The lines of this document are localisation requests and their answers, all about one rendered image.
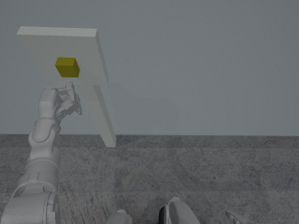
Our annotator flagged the right robot hand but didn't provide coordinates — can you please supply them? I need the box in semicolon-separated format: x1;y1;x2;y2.
225;210;247;224

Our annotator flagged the button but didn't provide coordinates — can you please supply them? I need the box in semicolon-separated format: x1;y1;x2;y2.
55;57;80;77

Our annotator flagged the robot right thigh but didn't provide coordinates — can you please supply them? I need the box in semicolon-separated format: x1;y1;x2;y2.
164;201;200;224

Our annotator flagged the robot left upper arm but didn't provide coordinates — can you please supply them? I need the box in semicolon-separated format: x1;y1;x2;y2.
3;191;61;224

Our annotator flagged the left robot forearm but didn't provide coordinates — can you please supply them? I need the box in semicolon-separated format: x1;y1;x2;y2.
0;119;61;224

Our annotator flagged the panel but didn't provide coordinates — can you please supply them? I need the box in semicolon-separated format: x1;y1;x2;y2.
16;26;117;147

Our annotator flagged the robot right shin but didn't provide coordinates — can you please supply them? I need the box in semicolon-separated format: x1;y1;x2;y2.
164;197;180;224

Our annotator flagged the left robot hand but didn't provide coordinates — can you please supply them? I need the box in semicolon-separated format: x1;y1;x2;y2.
38;80;82;124

